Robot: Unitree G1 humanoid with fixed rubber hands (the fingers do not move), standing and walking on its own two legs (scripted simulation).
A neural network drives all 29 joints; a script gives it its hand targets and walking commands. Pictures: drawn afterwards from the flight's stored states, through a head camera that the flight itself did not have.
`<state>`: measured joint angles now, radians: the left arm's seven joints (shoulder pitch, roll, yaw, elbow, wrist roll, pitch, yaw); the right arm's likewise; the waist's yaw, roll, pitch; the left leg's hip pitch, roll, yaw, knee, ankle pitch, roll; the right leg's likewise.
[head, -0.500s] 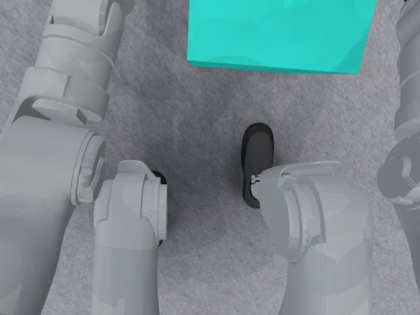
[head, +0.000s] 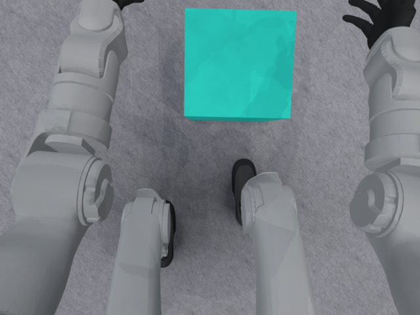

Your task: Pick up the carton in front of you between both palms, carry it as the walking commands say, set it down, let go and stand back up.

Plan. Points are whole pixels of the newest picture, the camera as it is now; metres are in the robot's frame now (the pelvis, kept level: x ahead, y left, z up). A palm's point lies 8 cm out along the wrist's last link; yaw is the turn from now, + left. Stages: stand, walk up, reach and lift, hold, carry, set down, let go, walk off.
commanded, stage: set down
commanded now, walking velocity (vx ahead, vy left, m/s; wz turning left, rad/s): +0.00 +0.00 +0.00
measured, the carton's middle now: (232, 77) +0.51 -0.13 -0.37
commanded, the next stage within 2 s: let go in 0.40 s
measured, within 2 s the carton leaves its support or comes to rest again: neither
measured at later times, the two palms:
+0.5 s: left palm out of the picture +0.58 +0.06 +0.04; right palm out of the picture +0.49 -0.32 +0.03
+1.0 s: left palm out of the picture +0.42 +0.12 +0.14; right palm out of the picture +0.33 -0.31 +0.14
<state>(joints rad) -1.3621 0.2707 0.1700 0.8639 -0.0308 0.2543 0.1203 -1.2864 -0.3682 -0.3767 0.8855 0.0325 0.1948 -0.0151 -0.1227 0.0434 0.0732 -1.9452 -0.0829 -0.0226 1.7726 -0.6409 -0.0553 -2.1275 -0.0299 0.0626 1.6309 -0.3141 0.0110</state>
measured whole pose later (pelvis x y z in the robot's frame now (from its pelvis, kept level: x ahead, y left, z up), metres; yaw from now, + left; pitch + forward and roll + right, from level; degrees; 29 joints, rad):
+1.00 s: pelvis +0.08 -0.03 +0.23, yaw -4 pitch +24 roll +2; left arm -0.33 0.11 0.17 0.59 0.09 0.08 0.03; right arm -0.24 -0.24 -0.15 0.53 -0.04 0.08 0.11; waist -0.07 0.01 -0.02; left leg -0.80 0.00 -0.06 0.78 -0.40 -0.06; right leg -0.98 0.01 0.01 0.74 -0.18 -0.03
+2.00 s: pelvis +0.13 +0.00 +0.27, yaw -5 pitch +1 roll -1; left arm 0.19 0.28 0.04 0.68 0.05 0.04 0.00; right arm 0.25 -0.32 -0.06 0.56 -0.05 0.07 -0.01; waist -0.01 0.05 0.00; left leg -0.13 0.00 -0.06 0.54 -0.42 0.00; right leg -0.32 -0.01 0.00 0.56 -0.25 0.02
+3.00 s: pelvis +0.12 -0.02 +0.27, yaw -3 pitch -2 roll +0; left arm 0.12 0.35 0.05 0.97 0.02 0.00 0.00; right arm 0.24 -0.38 -0.01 0.84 -0.03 -0.01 -0.03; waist 0.01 0.03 0.02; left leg -0.06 0.01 -0.10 0.44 -0.35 -0.03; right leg -0.24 -0.01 -0.04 0.48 -0.21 -0.01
